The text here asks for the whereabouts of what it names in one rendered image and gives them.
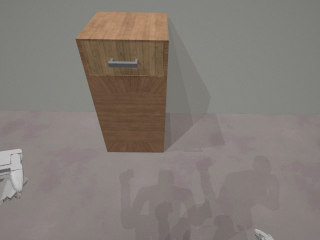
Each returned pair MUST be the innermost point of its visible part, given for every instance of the left robot hand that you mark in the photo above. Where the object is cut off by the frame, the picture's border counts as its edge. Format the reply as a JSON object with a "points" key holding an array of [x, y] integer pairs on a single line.
{"points": [[11, 175]]}

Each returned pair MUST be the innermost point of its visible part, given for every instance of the handle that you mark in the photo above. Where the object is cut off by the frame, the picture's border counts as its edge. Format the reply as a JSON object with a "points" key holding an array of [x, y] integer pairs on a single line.
{"points": [[123, 64]]}

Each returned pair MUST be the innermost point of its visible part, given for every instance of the right robot hand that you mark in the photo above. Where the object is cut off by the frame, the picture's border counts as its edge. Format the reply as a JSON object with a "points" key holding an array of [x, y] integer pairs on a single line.
{"points": [[261, 235]]}

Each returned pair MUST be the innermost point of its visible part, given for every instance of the drawer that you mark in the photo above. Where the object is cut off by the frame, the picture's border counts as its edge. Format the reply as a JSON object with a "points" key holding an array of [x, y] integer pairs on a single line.
{"points": [[149, 55]]}

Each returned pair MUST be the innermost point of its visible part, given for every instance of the cabinet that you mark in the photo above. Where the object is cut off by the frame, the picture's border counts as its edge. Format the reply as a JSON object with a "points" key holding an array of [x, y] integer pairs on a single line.
{"points": [[131, 109]]}

